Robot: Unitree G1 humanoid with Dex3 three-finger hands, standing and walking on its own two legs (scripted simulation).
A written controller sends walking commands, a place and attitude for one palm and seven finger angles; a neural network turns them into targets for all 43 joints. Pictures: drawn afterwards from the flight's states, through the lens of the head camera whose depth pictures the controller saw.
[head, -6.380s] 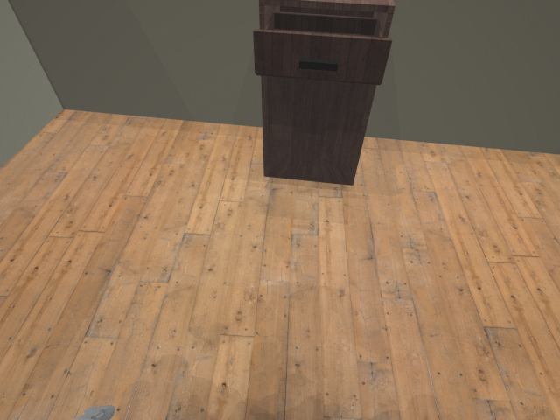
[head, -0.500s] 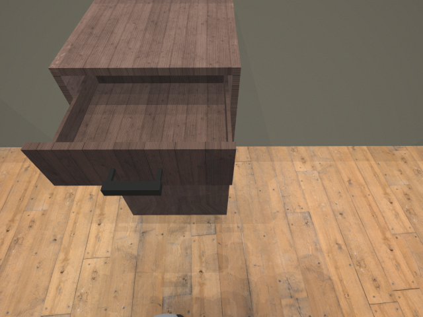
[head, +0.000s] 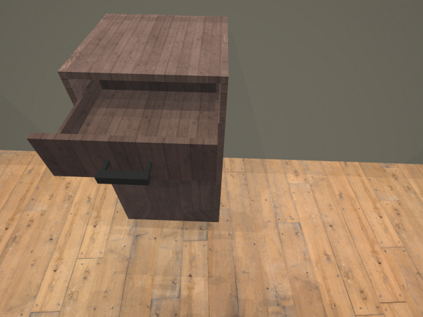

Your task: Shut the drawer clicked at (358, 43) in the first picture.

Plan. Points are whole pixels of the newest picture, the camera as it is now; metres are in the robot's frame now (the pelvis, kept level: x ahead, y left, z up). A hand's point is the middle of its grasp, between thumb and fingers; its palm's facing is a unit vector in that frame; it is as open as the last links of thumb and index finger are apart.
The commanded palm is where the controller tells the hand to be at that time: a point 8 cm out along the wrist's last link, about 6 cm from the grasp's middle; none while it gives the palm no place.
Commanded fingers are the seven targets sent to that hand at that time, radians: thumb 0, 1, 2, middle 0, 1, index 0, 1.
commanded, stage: come to a stop and stand still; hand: left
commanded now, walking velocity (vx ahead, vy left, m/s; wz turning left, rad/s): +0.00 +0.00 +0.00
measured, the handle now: (125, 170) +0.42 +0.24 -0.01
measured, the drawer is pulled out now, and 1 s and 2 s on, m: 0.24 0.24 0.24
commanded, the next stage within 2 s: look again from close up in 0.36 s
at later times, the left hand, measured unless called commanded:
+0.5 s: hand out of the picture -0.03 +0.17 -0.17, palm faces +0.05 -0.98 -0.18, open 7.4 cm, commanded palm none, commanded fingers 0.00 0.90 0.90 -0.20 -0.30 -0.20 -0.30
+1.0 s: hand out of the picture +0.02 +0.23 -0.18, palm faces +0.03 -0.98 -0.20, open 7.3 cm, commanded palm none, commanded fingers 0.00 0.90 0.90 -0.20 -0.30 -0.20 -0.30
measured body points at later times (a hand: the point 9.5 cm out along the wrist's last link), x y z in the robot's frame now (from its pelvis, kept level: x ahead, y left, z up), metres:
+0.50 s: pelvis +0.00 +0.01 +0.00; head +0.01 +0.00 +0.45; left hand -0.03 +0.22 -0.16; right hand -0.03 -0.19 -0.17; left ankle -0.02 +0.15 -0.74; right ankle -0.01 -0.07 -0.74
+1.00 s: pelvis +0.01 +0.05 +0.00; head +0.02 +0.05 +0.45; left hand +0.02 +0.28 -0.16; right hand +0.01 -0.16 -0.16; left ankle -0.02 +0.15 -0.74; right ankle -0.01 -0.07 -0.74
